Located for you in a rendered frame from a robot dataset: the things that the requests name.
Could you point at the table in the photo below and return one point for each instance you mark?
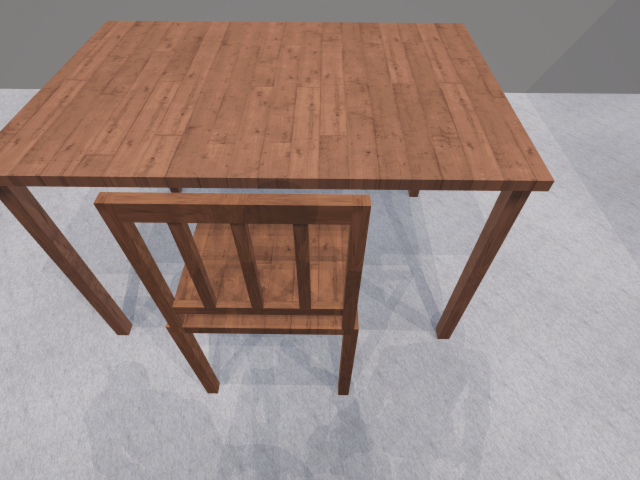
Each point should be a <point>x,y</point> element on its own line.
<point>271,105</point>

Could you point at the chair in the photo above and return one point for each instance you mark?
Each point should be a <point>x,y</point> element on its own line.
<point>256,264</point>

